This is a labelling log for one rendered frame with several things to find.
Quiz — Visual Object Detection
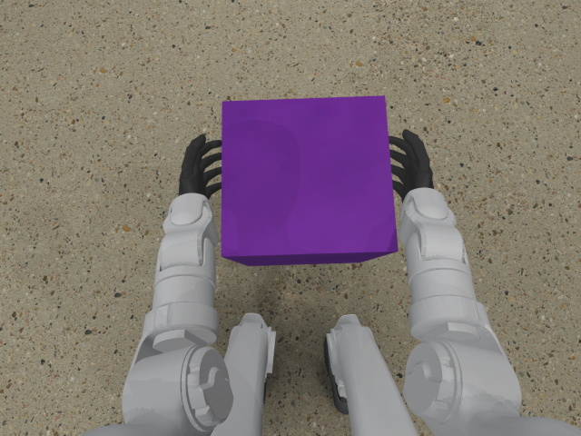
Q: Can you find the right robot foot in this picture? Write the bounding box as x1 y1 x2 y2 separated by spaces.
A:
324 332 349 414

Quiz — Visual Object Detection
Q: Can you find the left robot hand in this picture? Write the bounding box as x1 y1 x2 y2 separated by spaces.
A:
178 134 222 200

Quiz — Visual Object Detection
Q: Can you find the robot right shin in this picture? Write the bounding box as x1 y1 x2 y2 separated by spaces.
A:
334 314 375 397

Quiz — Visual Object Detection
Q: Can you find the right robot hand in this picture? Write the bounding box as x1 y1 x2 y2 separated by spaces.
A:
389 129 434 203

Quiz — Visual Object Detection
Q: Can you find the carton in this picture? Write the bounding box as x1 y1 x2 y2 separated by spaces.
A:
222 95 399 266

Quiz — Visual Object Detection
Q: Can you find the robot left upper arm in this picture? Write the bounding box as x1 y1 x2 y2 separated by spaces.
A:
81 344 233 436

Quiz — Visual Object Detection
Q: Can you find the robot right upper arm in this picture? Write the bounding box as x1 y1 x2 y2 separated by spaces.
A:
403 338 581 436

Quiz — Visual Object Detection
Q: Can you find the left robot forearm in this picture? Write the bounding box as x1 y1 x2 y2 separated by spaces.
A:
122 193 219 419

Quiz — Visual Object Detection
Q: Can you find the right robot forearm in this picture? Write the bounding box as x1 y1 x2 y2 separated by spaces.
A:
398 187 521 410

